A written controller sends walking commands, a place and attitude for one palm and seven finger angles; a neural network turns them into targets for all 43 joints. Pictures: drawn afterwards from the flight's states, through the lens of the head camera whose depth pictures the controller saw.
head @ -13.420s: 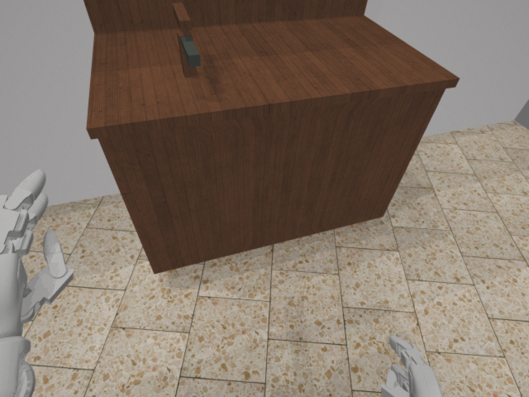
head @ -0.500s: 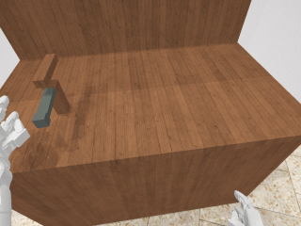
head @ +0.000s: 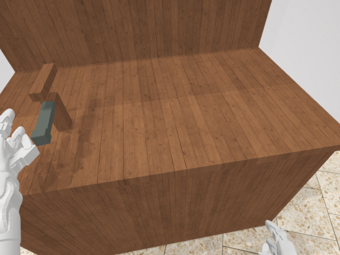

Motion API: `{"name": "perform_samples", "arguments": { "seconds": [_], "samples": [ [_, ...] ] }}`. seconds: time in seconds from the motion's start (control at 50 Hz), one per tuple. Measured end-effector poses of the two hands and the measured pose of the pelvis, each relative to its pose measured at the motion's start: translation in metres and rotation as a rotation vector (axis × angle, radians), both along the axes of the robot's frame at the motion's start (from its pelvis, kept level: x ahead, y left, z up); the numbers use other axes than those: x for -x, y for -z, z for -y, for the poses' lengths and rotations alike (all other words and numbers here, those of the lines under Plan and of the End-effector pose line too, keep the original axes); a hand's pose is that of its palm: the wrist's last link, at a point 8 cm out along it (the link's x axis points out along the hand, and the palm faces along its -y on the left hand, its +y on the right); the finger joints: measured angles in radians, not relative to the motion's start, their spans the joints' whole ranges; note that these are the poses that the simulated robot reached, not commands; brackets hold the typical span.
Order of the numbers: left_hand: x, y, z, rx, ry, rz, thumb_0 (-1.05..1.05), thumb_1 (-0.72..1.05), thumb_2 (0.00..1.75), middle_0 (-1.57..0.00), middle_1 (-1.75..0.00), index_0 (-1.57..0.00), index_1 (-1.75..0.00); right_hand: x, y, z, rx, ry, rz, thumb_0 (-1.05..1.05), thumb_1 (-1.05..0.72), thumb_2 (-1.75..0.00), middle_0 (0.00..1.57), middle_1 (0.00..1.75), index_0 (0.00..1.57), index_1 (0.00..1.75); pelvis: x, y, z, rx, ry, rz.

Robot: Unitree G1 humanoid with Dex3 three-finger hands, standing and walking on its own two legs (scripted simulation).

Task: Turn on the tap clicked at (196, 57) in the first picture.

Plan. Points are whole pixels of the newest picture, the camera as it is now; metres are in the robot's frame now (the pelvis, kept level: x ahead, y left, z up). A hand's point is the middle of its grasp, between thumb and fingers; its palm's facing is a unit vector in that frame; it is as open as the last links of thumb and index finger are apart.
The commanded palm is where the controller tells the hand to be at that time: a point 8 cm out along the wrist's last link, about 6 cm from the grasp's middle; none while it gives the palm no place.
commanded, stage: push the lever round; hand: left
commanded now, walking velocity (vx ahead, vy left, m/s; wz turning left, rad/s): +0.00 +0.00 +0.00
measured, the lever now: (41, 136) +0.31 +0.32 +0.14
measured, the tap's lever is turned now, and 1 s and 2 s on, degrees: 5 29 56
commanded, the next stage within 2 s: none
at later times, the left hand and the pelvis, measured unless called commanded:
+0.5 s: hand (50, 146) +0.29 +0.29 +0.14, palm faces +0.54 -0.84 -0.06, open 7.7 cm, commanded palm +0.25 +0.32 +0.14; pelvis +0.00 +0.00 +0.00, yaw +0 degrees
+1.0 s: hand (68, 140) +0.31 +0.26 +0.14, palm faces +0.62 -0.78 -0.04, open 7.7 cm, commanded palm +0.27 +0.28 +0.14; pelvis +0.00 +0.00 +0.00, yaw +0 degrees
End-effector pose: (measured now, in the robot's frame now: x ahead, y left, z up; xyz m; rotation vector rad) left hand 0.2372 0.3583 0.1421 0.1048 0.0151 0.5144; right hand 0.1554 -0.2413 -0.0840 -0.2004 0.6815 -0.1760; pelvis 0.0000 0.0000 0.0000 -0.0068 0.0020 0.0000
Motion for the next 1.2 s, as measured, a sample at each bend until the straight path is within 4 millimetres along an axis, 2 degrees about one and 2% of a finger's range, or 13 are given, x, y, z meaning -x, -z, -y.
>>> {"name": "perform_samples", "arguments": {
  "seconds": [0.22, 0.7, 0.98, 1.2],
  "samples": [
    [-0.003, 0.0, 0.009, 0.018, 0.003, 0.013, 0.02, 0.91, 0.91, -0.15, -0.15, -0.15, -0.15, -0.003, -0.001, -0.001, -0.001, -0.002, 0.017, 0.01, -0.9, -0.9, 0.2, 0.3, 0.2, 0.3, 0.003, 0.0, 0.0, 0.0, -0.004, 0.004],
    [-0.016, 0.002, 0.053, 0.046, -0.086, 0.042, 0.03, 0.93, 0.91, -0.15, -0.15, -0.15, -0.15, -0.027, -0.008, -0.022, -0.015, -0.063, 0.038, 0.01, -0.9, -0.9, 0.2, 0.3, 0.2, 0.3, 0.002, 0.0, -0.005, -0.004, -0.005, 0.014],
    [-0.021, -0.001, 0.07, 0.048, -0.151, 0.036, 0.03, 0.93, 0.91, -0.15, -0.15, -0.15, -0.15, -0.03, -0.007, -0.02, -0.013, -0.064, 0.001, 0.01, -0.9, -0.9, 0.2, 0.3, 0.2, 0.3, 0.0, -0.001, -0.005, -0.004, -0.004, 0.022],
    [-0.034, -0.002, 0.091, 0.052, -0.189, 0.021, 0.02, 0.93, 0.91, -0.15, -0.15, -0.15, -0.15, -0.03, -0.004, -0.021, -0.017, -0.068, -0.028, 0.01, -0.9, -0.9, 0.2, 0.3, 0.2, 0.3, 0.002, -0.001, -0.003, -0.005, -0.008, 0.023]
  ]
}}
